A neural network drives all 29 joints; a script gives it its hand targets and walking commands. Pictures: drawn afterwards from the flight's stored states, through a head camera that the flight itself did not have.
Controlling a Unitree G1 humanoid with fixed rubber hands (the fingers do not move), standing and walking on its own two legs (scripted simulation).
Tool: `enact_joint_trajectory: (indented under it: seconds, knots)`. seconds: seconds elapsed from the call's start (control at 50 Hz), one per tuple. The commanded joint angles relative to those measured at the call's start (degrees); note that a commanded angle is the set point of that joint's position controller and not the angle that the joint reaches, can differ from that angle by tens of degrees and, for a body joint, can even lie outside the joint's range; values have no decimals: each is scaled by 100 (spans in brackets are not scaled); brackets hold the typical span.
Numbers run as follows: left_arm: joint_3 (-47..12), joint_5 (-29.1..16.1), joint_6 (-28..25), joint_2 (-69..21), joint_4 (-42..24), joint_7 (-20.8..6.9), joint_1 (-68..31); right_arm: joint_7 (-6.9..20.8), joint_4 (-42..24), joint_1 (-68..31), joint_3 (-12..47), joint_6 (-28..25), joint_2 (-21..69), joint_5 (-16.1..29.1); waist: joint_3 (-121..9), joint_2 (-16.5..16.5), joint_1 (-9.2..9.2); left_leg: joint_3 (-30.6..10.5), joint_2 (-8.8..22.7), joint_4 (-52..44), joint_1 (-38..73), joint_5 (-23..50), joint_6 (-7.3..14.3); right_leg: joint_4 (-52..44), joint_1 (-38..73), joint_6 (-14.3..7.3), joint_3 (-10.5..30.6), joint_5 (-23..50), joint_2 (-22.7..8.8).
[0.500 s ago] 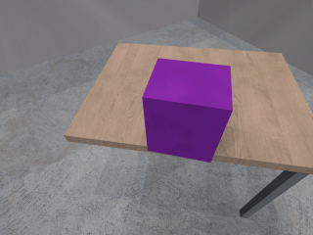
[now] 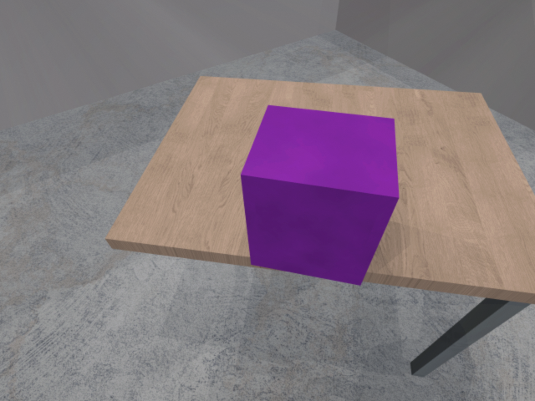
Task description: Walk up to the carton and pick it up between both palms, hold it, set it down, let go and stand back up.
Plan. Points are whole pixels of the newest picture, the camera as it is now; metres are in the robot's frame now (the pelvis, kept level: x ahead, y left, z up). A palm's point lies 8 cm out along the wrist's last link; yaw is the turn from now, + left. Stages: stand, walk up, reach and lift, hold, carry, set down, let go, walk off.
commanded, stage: stand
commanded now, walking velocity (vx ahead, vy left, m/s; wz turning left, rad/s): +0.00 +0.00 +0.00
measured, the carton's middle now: (315, 198) +0.43 -0.05 +0.06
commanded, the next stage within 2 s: none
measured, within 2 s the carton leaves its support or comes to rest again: neither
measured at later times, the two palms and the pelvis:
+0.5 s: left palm out of the picture -0.03 +0.19 -0.15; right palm out of the picture -0.04 -0.20 -0.15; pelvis +0.01 -0.01 +0.00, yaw +0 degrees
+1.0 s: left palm out of the picture -0.02 +0.19 -0.15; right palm out of the picture -0.03 -0.20 -0.15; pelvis +0.01 -0.01 +0.00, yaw +0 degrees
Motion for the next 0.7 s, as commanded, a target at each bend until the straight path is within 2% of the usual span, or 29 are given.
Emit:
enact_joint_trajectory:
  seconds: [0.0,0.02,0.04,0.08,0.1,0.12,0.14,0.16,0.2,0.22,0.24,0.26,0.28,0.32,0.36,0.38,0.42,0.44,0.46,0.48,0.5,0.52,0.54,0.58,0.6,0.62,0.66,0.68]
  knots:
    - [74,-11,-11,420,-22,2,557,-20,-38,536,-91,-44,-480,4,185,70,30,-431,452,-575,-194,683,185,-427,-51,-192,224,635,-362]
    - [51,-9,2,306,33,-11,621,-31,22,680,-77,-12,-449,-8,335,64,38,-374,424,-535,-141,756,154,-417,-170,-172,261,640,-380]
    - [39,4,-12,353,31,19,692,-35,-50,470,-92,-7,-461,-22,566,-106,74,-379,450,-528,-296,634,164,-446,-265,-151,233,626,-378]
    - [-4,-7,-5,254,25,16,559,-14,-112,544,-99,-4,-483,10,398,-253,-22,-362,446,-452,-22,663,157,-460,-379,-176,284,644,-356]
    - [18,-16,10,256,15,22,473,-30,-58,625,-94,-30,-474,-24,358,-264,-37,-392,476,-466,-219,666,158,-454,-222,-173,274,597,-353]
    - [-21,31,5,143,56,40,579,-17,-21,675,-83,-11,-499,-14,463,-107,-31,-366,464,-450,-106,507,179,-473,-324,-184,312,522,-396]
    - [12,-21,12,350,9,35,564,-12,-89,451,-101,-42,-518,-18,317,-132,-5,-411,482,-442,-107,706,196,-422,-246,-181,311,673,-370]
    - [71,-8,11,513,23,47,651,-17,-109,446,-90,-30,-455,-35,454,-169,31,-384,449,-480,-197,587,181,-472,-255,-176,258,532,-361]
    - [43,10,-45,403,-31,23,524,-16,48,728,-84,-9,-485,-13,401,-17,-70,-314,428,-417,-249,868,164,-405,-11,-201,318,907,-454]
    - [39,-15,-57,429,-15,34,698,-30,-12,654,-69,-7,-374,-5,329,-50,17,-297,422,-394,-143,731,142,-435,-155,-209,301,752,-427]
    - [-10,10,-55,220,38,26,672,-34,-18,592,-67,12,-366,17,335,-41,-35,-269,424,-363,81,847,157,-498,-322,-240,383,799,-441]
    - [-32,-22,-41,251,76,45,847,-18,44,639,-42,12,-368,0,428,279,22,-335,465,-390,18,634,167,-502,-384,-233,373,605,-401]
    - [-9,1,-26,348,-29,27,617,-6,23,575,-66,39,-392,5,343,360,-46,-345,459,-481,-88,559,216,-493,-249,-238,352,703,-434]
    - [-28,-18,-56,332,-16,30,613,-27,115,815,-4,72,-277,-5,582,36,-40,-340,450,-395,-148,713,149,-551,-347,-273,430,636,-465]
    - [27,9,-56,444,-58,-2,570,-19,-1,583,-76,37,-501,31,349,114,-37,-289,422,-411,-30,723,183,-494,-142,-265,393,811,-460]
    - [15,-30,-53,323,-22,20,566,-26,12,632,-38,-15,-459,2,258,-55,-14,-353,496,-386,-88,805,171,-431,-21,-247,352,877,-392]
    - [74,25,-62,528,-15,-3,569,-50,-5,566,-72,-19,-615,17,253,-15,1,-304,466,-402,60,883,167,-476,-107,-219,307,1001,-426]
    - [5,-23,-85,280,-46,4,531,-47,-83,390,-81,-3,-506,39,231,-229,11,-361,482,-401,130,937,181,-479,-156,-241,280,985,-387]
    - [-28,-9,-65,210,-40,20,515,-58,-14,487,-88,-5,-610,11,340,73,23,-353,477,-459,-107,765,198,-465,-123,-252,335,813,-388]
    - [-15,-24,-45,197,6,35,554,-33,-37,582,-79,-7,-493,31,264,-242,-45,-356,491,-449,-100,640,162,-542,-79,-251,323,676,-394]
    - [-66,-32,-63,94,-22,20,514,-9,23,611,-144,40,-677,16,393,-158,-67,-310,412,-384,20,720,120,-576,-252,-251,386,669,-434]
    - [-28,-24,-47,161,-16,33,530,0,18,665,-85,27,-426,20,344,-44,-68,-323,459,-405,30,806,143,-500,-109,-236,309,762,-393]
    - [14,-38,-42,390,12,31,635,-13,89,679,-54,22,-463,-15,570,57,-12,-369,484,-416,-129,790,150,-558,-194,-222,355,733,-401]
    - [-22,-10,-48,317,88,22,820,-50,131,747,-66,69,-511,10,421,-15,-4,-340,486,-436,33,759,173,-583,-191,-244,340,695,-415]
    - [-13,-6,-19,310,54,24,725,-9,92,786,-81,44,-460,1,422,-116,-75,-271,431,-430,58,640,100,-556,-255,-241,389,537,-390]
    - [-4,-25,-34,339,-44,-2,573,-11,-1,538,-73,43,-504,10,396,-246,-8,-316,463,-433,-25,744,124,-616,-223,-248,329,533,-401]
    - [16,-9,-22,343,-35,34,628,-10,18,483,-36,1,-373,8,546,153,17,-334,499,-469,-183,699,144,-537,-119,-254,386,809,-437]
    - [-19,13,-27,287,-18,37,588,-35,78,612,-76,21,-484,18,554,190,-18,-258,454,-484,-20,685,89,-537,-227,-269,414,772,-449]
